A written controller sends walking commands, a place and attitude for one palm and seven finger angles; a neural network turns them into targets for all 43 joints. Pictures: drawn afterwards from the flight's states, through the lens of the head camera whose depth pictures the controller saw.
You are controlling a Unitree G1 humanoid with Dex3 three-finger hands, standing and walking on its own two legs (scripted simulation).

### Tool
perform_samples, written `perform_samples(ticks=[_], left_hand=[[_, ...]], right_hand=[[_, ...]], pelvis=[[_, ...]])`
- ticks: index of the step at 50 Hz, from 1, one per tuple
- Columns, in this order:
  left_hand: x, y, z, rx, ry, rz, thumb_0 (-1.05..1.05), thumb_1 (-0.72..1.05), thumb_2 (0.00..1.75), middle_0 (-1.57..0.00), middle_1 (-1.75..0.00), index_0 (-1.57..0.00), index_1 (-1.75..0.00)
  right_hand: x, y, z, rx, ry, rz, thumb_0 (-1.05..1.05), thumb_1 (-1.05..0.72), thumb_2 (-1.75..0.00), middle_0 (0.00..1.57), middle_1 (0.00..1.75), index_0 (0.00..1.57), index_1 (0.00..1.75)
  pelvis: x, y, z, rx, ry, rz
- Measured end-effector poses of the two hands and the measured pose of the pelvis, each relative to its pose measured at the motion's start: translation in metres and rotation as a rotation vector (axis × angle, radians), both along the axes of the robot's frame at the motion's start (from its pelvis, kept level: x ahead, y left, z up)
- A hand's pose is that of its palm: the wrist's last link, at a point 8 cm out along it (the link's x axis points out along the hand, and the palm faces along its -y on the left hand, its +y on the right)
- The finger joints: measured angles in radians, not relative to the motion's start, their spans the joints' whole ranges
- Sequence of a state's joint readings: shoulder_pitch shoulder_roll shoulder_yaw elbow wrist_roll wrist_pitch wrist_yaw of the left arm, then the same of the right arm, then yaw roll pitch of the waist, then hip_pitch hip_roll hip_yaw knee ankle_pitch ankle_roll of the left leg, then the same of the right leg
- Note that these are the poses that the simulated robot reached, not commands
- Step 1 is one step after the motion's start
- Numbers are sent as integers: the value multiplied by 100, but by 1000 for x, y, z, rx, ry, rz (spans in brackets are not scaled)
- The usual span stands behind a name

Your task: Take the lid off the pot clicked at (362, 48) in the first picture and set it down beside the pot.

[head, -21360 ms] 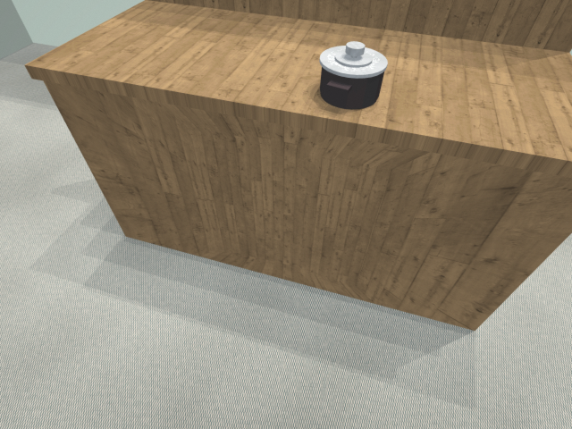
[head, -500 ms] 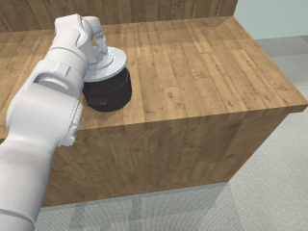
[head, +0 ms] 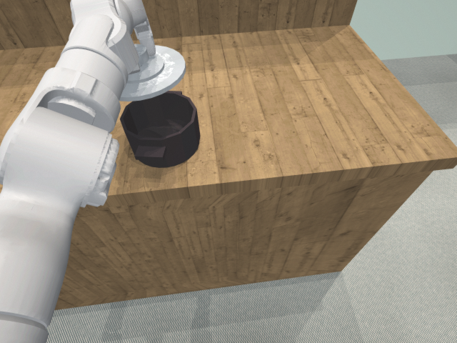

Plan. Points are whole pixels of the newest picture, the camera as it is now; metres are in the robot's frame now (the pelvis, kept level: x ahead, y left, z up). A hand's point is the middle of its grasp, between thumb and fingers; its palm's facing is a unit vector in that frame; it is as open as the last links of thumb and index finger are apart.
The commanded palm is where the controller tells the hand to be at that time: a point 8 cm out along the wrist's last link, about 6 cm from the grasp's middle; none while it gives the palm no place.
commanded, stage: lift the lid straight up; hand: left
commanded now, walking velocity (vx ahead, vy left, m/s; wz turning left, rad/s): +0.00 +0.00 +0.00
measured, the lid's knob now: (134, 55) +0.54 +0.11 +0.23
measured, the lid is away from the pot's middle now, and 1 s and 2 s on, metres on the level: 0.02 0.03 0.16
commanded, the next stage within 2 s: move the lid sideways beside the pot in 0.60 s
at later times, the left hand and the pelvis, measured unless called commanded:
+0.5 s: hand (125, 31) +0.50 +0.10 +0.29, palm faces -0.25 -0.17 -0.95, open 7.7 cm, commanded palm +0.51 +0.09 +0.35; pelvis +0.00 +0.00 +0.00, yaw +0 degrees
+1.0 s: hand (120, 34) +0.51 +0.11 +0.28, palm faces -0.25 -0.14 -0.96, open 7.7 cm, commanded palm +0.51 +0.12 +0.35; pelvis +0.00 -0.01 +0.00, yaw -1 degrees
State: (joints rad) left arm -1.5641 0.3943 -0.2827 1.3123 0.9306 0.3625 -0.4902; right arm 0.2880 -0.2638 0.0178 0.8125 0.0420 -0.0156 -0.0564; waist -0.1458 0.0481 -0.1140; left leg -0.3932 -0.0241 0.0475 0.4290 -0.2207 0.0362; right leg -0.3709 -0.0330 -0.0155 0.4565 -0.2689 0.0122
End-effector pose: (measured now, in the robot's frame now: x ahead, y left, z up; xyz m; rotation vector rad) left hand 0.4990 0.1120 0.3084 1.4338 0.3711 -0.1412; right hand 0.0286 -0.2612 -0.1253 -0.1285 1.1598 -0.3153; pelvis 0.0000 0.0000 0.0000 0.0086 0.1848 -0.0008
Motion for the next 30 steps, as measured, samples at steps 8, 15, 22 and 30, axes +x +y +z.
perform_samples(ticks=[8,15,22,30], left_hand=[[0,-2,15,-9,-25,26,8,36,82,-93,-123,-51,-97],[0,1,24,-4,-41,42,8,36,82,-93,-123,-51,-97],[-3,-4,37,4,-68,47,8,36,82,-93,-123,-51,-97],[-2,-9,37,4,-61,69,8,36,83,-93,-123,-51,-97]], right_hand=[[-5,2,-1,6,8,-5,1,-90,-89,20,30,20,30],[-9,-1,2,-7,13,-7,1,-90,-89,20,30,20,30],[-7,-5,2,-10,4,2,1,-90,-89,20,30,20,30],[-5,-7,0,-7,3,1,1,-90,-89,20,30,20,30]], pelvis=[[0,2,0,0,3,-7],[-1,1,1,0,8,-5],[-1,0,1,0,9,-2],[-2,-3,1,1,16,-3]])
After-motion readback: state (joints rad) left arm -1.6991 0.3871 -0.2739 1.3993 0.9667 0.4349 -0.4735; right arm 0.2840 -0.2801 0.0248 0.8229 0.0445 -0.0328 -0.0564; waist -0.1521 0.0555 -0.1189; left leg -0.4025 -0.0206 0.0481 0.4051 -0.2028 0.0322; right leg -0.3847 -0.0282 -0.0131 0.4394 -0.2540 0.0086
